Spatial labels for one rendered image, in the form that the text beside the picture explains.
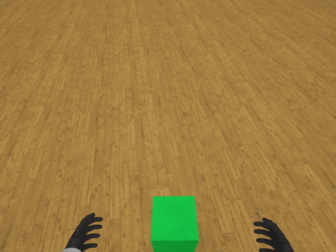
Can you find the robot right hand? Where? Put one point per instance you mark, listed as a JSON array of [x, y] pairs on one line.
[[279, 242]]

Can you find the carton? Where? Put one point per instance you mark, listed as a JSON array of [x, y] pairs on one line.
[[174, 224]]

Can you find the robot left hand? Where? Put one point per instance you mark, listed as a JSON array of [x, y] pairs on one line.
[[79, 236]]

